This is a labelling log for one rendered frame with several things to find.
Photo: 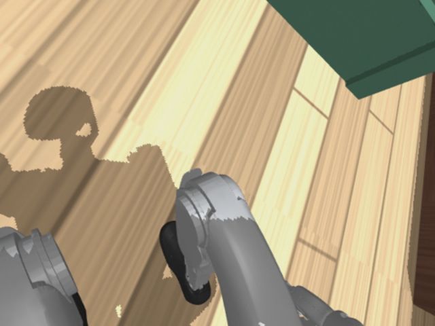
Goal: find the armchair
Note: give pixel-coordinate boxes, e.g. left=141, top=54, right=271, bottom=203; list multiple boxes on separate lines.
left=267, top=0, right=435, bottom=100

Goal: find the right robot foot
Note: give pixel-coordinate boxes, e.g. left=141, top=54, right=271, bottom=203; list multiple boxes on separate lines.
left=160, top=221, right=211, bottom=305

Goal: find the left robot foot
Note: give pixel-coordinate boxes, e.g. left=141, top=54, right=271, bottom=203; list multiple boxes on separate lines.
left=72, top=292, right=88, bottom=326

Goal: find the right robot hand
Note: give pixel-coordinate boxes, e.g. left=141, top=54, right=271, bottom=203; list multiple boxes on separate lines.
left=285, top=280, right=334, bottom=326

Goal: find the right robot arm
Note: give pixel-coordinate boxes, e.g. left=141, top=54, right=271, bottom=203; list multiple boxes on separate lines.
left=322, top=310, right=363, bottom=326

